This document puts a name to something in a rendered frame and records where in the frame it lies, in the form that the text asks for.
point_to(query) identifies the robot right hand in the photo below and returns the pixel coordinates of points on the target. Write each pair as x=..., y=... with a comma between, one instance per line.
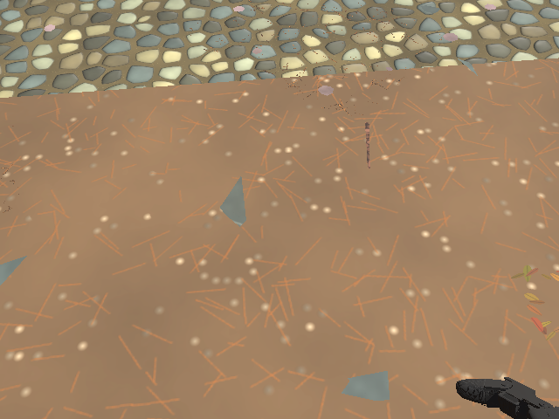
x=513, y=398

